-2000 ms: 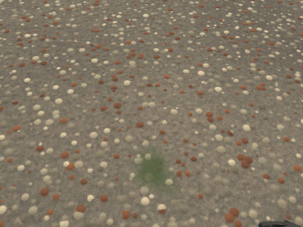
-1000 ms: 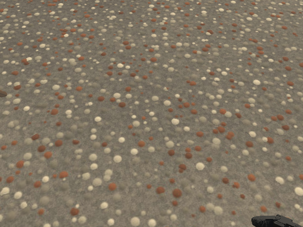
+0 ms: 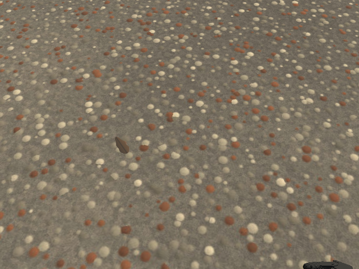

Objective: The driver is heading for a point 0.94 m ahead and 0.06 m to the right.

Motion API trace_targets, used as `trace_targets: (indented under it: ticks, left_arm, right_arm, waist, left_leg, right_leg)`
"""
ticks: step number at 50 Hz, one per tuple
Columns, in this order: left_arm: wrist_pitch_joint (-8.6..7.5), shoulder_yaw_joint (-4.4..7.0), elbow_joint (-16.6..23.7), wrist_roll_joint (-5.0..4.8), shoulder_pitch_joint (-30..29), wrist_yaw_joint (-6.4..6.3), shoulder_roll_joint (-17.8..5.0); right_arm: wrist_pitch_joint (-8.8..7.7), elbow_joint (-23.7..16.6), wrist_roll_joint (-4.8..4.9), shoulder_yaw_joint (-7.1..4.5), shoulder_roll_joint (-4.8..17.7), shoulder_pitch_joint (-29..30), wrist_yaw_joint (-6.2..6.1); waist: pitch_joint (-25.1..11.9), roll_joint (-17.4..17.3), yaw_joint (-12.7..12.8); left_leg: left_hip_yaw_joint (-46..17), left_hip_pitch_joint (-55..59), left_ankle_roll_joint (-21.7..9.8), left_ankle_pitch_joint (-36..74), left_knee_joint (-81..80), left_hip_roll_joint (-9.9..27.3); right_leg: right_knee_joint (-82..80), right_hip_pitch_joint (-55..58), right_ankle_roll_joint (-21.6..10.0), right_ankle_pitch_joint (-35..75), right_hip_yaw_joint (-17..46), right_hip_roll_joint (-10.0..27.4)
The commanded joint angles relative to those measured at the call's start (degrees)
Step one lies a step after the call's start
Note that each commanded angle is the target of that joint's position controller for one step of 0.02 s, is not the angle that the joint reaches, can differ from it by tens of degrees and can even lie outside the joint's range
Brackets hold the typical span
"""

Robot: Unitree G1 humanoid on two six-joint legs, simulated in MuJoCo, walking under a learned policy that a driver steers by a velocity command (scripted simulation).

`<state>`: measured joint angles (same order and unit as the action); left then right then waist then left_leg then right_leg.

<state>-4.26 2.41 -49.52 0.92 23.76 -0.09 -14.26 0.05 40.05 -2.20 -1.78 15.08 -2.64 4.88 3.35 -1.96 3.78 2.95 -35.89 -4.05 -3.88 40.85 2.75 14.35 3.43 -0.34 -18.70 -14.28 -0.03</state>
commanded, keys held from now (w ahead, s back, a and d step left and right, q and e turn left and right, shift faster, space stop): w+q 0.16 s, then w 0.58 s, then w+e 0.26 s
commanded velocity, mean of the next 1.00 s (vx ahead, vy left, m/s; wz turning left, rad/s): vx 0.50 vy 0.00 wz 0.17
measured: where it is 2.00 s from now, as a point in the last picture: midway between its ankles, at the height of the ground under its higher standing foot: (184, 150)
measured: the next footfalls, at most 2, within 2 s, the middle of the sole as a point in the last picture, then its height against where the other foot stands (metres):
left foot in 0.10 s outside the picture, level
right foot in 0.66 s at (204, 238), level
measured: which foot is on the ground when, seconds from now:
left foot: up 0.00-0.08, down 0.10-0.68, up 0.70-1.00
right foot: down 0.00-0.10, up 0.12-0.64, down 0.66-1.00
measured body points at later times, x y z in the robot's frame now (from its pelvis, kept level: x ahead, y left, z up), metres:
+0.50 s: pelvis +0.28 +0.05 +0.01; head +0.30 +0.07 +0.45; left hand +0.39 +0.32 -0.11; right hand +0.31 -0.22 -0.12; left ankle +0.17 +0.09 -0.74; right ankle +0.46 -0.07 -0.68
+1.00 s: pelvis +0.56 +0.06 +0.01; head +0.59 +0.06 +0.46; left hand +0.49 +0.31 -0.12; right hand +0.76 -0.15 -0.11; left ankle +0.68 +0.24 -0.69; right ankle +0.52 -0.02 -0.74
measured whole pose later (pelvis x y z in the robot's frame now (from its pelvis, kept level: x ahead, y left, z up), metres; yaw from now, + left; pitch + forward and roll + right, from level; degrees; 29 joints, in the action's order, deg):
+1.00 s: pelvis +0.56 +0.06 +0.01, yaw +7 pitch +1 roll -1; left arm -3.5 2.6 -53.3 0.0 25.0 1.0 -13.0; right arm -2.5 46.5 -2.1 -0.5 14.0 -6.2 1.7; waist 2.3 -1.9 3.1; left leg -1.6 -34.3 1.4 -4.8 41.9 5.0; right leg 15.5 -3.9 -4.8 -12.3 0.4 -5.2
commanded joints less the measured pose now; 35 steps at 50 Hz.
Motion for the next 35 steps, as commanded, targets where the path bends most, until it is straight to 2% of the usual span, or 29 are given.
trace_targets:
  ticks: [1, 2, 3, 4, 5, 6, 7, 8, 9, 10, 11, 12, 14, 18, 21, 27, 29, 30, 31, 32, 33, 34, 35]
  left_arm:
    - [0.12, 2.15, 1.85, 0.05, 0.75, -0.77, -10.11]
    - [0.56, 2.31, 1.50, 0.11, 0.97, -1.01, -11.09]
    - [1.12, 2.44, 1.31, 0.16, 1.01, -1.18, -11.99]
    - [1.64, 2.43, 1.61, -0.05, 0.39, -1.24, -12.45]
    - [1.72, 2.19, 3.00, 0.16, -0.46, -1.12, -11.94]
    - [1.38, 0.64, 7.20, -0.04, 1.72, 0.18, -4.68]
    - [1.23, 1.60, 9.51, 0.39, -4.60, 0.24, -9.33]
    - [0.72, 1.47, 10.91, -0.01, -9.43, 0.45, -9.08]
    - [0.11, 0.79, 10.11, -0.37, -8.34, 0.43, -7.81]
    - [0.36, 0.80, 8.91, 0.06, -7.21, 0.40, -7.59]
    - [1.36, 0.73, 8.20, 1.06, -5.20, 0.51, -7.36]
    - [2.40, 0.69, 7.33, 1.61, -3.45, 0.77, -6.99]
    - [3.39, 0.60, 7.10, 1.69, -3.66, 1.48, -5.91]
    - [3.65, 0.65, 9.14, 1.32, -12.27, 1.78, -5.46]
    - [3.42, 0.66, 10.41, 1.04, -17.27, 1.85, -5.39]
    - [2.63, 0.07, 13.58, 0.76, -26.32, 2.20, -4.72]
    - [2.22, 0.14, 13.68, 0.70, -25.37, 2.14, -5.11]
    - [2.00, 0.35, 12.80, 0.65, -22.37, 1.86, -5.49]
    - [1.78, 0.82, 11.20, 0.56, -17.57, 1.32, -6.40]
    - [1.34, 1.47, 8.47, 0.57, -9.35, 0.63, -7.53]
    - [0.78, 2.28, 5.93, 1.45, 0.37, -0.20, -9.69]
    - [0.57, 4.15, 5.46, 2.86, 6.72, -0.64, -17.13]
    - [1.25, 3.80, 4.48, 0.95, 4.55, 0.25, -14.86]
  right_arm:
    - [-0.65, -5.02, -0.46, -0.52, 3.04, 4.63, -0.14]
    - [-0.63, -4.62, -0.66, -0.83, 3.62, 2.91, -0.51]
    - [-0.83, -3.54, -0.74, -1.36, 4.54, -1.17, -0.89]
    - [-1.31, -1.24, -0.97, -2.22, 5.80, -8.77, -1.45]
    - [-1.51, 1.88, -1.49, -3.79, 9.25, -18.88, -2.45]
    - [-1.13, 1.22, -0.81, -5.32, 15.53, -18.20, -3.40]
    - [-0.58, -0.24, 0.93, -5.68, 16.44, -21.17, -3.86]
    - [-0.41, 1.50, 1.37, -5.43, 14.81, -19.74, -4.50]
    - [-0.75, 2.25, 1.77, -4.55, 11.40, -17.19, -4.83]
    - [-1.30, 2.21, 1.61, -3.79, 8.99, -14.38, -4.98]
    - [-1.86, 2.14, 1.82, -3.10, 7.31, -12.38, -5.09]
    - [-2.51, 2.17, 1.89, -2.61, 6.35, -11.76, -4.90]
    - [-3.57, 3.62, 2.14, -2.61, 6.73, -13.75, -4.51]
    - [-4.04, 6.14, 2.04, -2.69, 7.56, -18.27, -4.28]
    - [-4.31, 7.68, 2.09, -2.51, 7.55, -21.19, -4.39]
    - [-4.48, 10.97, 1.22, -1.98, 7.46, -26.25, -5.29]
    - [-4.48, 11.76, 0.91, -2.02, 8.24, -25.63, -5.76]
    - [-4.58, 11.81, 0.84, -2.05, 8.78, -24.26, -5.94]
    - [-4.69, 12.02, 0.70, -2.17, 9.52, -23.49, -6.04]
    - [-4.61, 12.24, 0.64, -2.22, 9.90, -22.68, -5.91]
    - [-4.85, 11.69, 1.02, -1.89, 9.24, -21.99, -5.79]
    - [-5.10, 9.96, 3.11, -0.69, 3.65, -27.68, -5.35]
    - [-5.12, 10.94, 1.85, -1.36, 6.29, -28.03, -5.35]
  waist:
    - [0.89, 7.16, -1.50]
    - [-0.75, 7.95, -2.47]
    - [-3.48, 8.21, -4.37]
    - [-7.92, 7.22, -7.78]
    - [-13.80, 2.95, -12.32]
    - [-18.92, -11.22, -7.91]
    - [-22.42, -5.92, -11.26]
    - [-14.12, -1.58, -10.48]
    - [-8.25, 0.42, -7.72]
    - [-5.40, 2.32, -4.96]
    - [-4.79, 1.83, -2.72]
    - [-5.44, 1.07, -1.69]
    - [-5.10, 0.83, -1.46]
    - [-0.83, 0.25, -4.18]
    - [-0.13, -0.46, -6.03]
    - [2.24, -1.11, -8.67]
    - [2.36, -1.69, -7.29]
    - [1.28, -2.07, -5.51]
    - [-1.31, -2.68, -3.43]
    - [-5.78, -1.53, 0.36]
    - [-11.60, 0.35, 4.66]
    - [-20.68, 12.32, 3.48]
    - [-21.19, 13.11, 1.79]
  left_leg:
    - [3.93, 4.17, -2.49, -4.95, -4.76, -2.79]
    - [5.04, 7.41, -3.67, -8.39, -5.40, -4.84]
    - [5.42, 12.24, -5.13, -10.99, -6.51, -7.03]
    - [4.89, 22.01, -6.89, -10.54, -9.90, -8.93]
    - [-2.49, 36.83, -9.56, -12.73, -13.00, -5.01]
    - [-30.98, 54.95, -16.13, -16.16, -15.25, 13.20]
    - [-47.66, 56.69, -19.71, -10.85, -22.44, 17.47]
    - [-36.48, 52.03, -17.96, -3.58, -23.05, 15.28]
    - [-29.52, 43.49, -15.95, 4.09, -23.80, 13.30]
    - [-24.49, 37.17, -13.40, 9.59, -24.71, 10.07]
    - [-21.05, 32.50, -12.30, 13.22, -25.70, 7.77]
    - [-18.95, 30.08, -11.84, 15.12, -26.60, 6.70]
    - [-16.58, 27.97, -11.73, 16.04, -28.80, 5.28]
    - [-15.27, 29.24, -9.73, 11.32, -32.58, 4.39]
    - [-14.60, 33.64, -8.29, 12.65, -32.50, 4.58]
    - [-13.81, 41.45, -7.77, 20.07, -30.23, 6.52]
    - [-13.31, 42.70, -6.97, 26.70, -28.24, 7.57]
    - [-12.30, 42.28, -6.00, 34.52, -25.45, 7.34]
    - [-11.68, 42.12, -5.17, 43.36, -20.33, 6.97]
    - [-10.04, 41.01, -4.28, 46.85, -10.58, 5.33]
    - [-8.62, 32.31, -3.48, 35.96, 2.60, 3.24]
    - [-4.65, 14.03, -0.61, 6.48, 25.81, -5.72]
    - [-8.41, 5.01, -0.96, -24.68, 34.78, -10.62]
  right_leg:
    - [1.34, 0.37, -5.41, 45.35, 2.31, 15.59]
    - [5.98, 1.68, -5.13, 54.63, 1.30, 15.81]
    - [13.21, 2.29, -5.08, 61.01, 0.63, 15.94]
    - [24.12, -0.89, -4.53, 59.68, -0.28, 15.64]
    - [40.08, -11.27, -2.75, 45.88, -0.81, 14.31]
    - [59.49, -36.52, 0.67, -7.18, 0.09, 5.42]
    - [68.26, -44.74, 1.55, -13.22, 11.69, -0.02]
    - [66.24, -48.93, 0.85, -6.38, 15.25, 3.80]
    - [60.35, -46.14, 0.53, -2.34, 14.70, 5.92]
    - [55.55, -41.96, 0.59, -1.36, 14.83, 7.39]
    - [53.04, -37.69, 1.09, -1.20, 15.05, 7.95]
    - [51.30, -34.70, 1.47, -0.96, 14.89, 8.07]
    - [48.10, -33.95, 2.02, 1.44, 13.74, 7.66]
    - [38.91, -40.36, 2.37, 11.14, 13.24, 8.03]
    - [32.94, -43.14, 1.95, 16.53, 13.18, 7.25]
    - [22.64, -43.43, -0.74, 17.02, 11.14, 3.92]
    - [19.54, -39.51, -2.62, 13.85, 10.73, 2.36]
    - [17.96, -34.33, -3.72, 11.60, 10.17, 0.78]
    - [17.34, -27.69, -4.78, 9.18, 9.48, -1.36]
    - [14.39, -18.08, -6.07, 9.64, 8.89, -2.91]
    - [13.12, -3.19, -8.28, 10.05, 14.14, 2.51]
    - [11.71, 14.52, -15.43, 5.14, 39.94, 20.15]
    - [3.00, 13.41, -18.23, 6.98, 56.58, 24.28]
